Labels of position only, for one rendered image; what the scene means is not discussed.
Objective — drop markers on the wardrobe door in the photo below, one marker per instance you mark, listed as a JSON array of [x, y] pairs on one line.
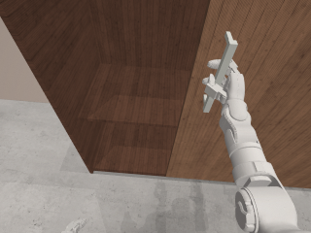
[[274, 57]]

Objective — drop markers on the right robot hand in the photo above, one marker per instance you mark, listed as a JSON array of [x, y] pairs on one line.
[[232, 87]]

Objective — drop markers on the left robot hand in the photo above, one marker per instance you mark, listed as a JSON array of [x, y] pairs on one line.
[[75, 226]]

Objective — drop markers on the robot right forearm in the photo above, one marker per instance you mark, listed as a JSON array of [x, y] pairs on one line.
[[250, 168]]

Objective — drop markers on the handle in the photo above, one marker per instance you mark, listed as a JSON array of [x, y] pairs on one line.
[[231, 46]]

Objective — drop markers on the right robot upper arm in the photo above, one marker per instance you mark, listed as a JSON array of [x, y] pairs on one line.
[[265, 209]]

